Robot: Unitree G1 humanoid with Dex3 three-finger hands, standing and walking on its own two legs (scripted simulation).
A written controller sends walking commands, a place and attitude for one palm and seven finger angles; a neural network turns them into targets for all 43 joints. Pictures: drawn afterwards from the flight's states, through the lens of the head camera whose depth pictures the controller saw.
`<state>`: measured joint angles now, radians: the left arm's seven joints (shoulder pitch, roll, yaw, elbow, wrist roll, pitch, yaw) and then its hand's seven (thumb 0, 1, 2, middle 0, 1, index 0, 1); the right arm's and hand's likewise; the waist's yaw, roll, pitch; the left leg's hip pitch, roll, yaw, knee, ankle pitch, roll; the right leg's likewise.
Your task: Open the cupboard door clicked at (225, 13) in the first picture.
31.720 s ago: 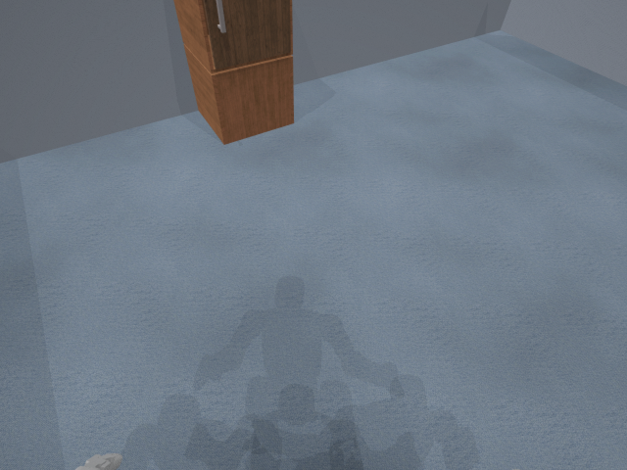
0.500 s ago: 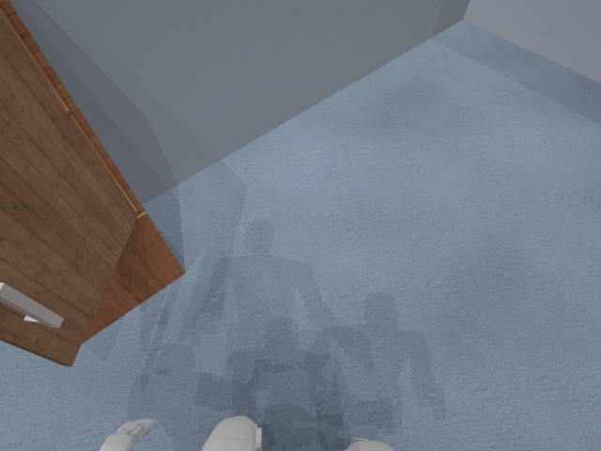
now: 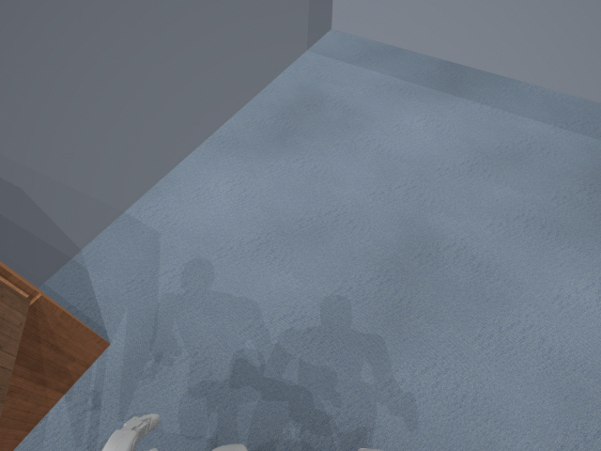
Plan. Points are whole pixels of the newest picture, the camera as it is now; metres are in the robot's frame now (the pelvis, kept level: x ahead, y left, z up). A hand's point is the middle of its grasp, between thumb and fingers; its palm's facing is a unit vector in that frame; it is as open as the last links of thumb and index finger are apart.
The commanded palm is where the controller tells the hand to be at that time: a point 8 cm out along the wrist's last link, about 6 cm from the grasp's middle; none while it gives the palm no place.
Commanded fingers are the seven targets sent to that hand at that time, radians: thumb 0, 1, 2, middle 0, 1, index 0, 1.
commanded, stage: walk to a spot facing it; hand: left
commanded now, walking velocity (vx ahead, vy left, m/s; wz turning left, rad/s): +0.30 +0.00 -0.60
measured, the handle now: out of the picture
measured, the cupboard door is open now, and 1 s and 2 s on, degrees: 43 43 43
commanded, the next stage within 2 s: turn to face it in 1.12 s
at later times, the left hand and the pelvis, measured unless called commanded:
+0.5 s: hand (221, 350) +0.28 +0.16 -0.15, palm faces -0.29 -0.94 -0.20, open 7.4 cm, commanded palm none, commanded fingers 0.00 0.90 0.90 -0.20 -0.30 -0.20 -0.30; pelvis +0.16 -0.03 +0.02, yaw -19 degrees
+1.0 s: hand (318, 251) +0.48 +0.00 -0.16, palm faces -0.42 -0.89 -0.19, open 7.2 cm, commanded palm none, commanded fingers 0.00 0.90 0.90 -0.20 -0.30 -0.20 -0.30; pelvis +0.37 -0.16 +0.02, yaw -27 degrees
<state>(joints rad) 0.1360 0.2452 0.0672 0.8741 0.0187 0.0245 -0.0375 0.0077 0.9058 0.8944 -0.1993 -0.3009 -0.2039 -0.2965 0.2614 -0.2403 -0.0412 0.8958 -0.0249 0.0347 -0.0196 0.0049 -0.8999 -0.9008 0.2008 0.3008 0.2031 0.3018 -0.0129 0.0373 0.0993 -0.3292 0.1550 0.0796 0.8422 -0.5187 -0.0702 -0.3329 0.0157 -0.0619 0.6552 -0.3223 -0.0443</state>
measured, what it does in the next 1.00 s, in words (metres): walks ahead, turning right: left foot, then right foot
